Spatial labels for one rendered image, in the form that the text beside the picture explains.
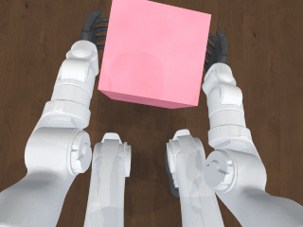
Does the robot left forearm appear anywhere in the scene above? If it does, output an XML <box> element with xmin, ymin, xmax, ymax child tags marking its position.
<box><xmin>25</xmin><ymin>40</ymin><xmax>99</xmax><ymax>166</ymax></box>

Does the left robot hand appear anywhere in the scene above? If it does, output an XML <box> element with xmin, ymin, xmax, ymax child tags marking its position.
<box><xmin>79</xmin><ymin>9</ymin><xmax>110</xmax><ymax>51</ymax></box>

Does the robot left thigh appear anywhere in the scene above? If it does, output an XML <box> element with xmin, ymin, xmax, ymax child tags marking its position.
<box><xmin>83</xmin><ymin>139</ymin><xmax>132</xmax><ymax>227</ymax></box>

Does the right robot hand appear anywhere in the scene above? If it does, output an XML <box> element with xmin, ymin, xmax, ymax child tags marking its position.
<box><xmin>204</xmin><ymin>29</ymin><xmax>228</xmax><ymax>73</ymax></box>

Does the robot left upper arm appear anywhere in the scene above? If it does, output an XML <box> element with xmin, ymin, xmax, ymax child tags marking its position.
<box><xmin>0</xmin><ymin>127</ymin><xmax>93</xmax><ymax>227</ymax></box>

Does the carton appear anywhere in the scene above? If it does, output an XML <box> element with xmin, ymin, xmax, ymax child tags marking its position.
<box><xmin>98</xmin><ymin>0</ymin><xmax>211</xmax><ymax>109</ymax></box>

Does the robot right upper arm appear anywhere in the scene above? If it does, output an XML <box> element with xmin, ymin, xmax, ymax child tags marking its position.
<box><xmin>203</xmin><ymin>148</ymin><xmax>303</xmax><ymax>227</ymax></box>

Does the robot right forearm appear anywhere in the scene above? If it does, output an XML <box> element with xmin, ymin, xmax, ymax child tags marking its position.
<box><xmin>202</xmin><ymin>62</ymin><xmax>261</xmax><ymax>160</ymax></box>

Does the robot right shin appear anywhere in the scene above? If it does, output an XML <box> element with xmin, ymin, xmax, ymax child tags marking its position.
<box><xmin>171</xmin><ymin>129</ymin><xmax>205</xmax><ymax>188</ymax></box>

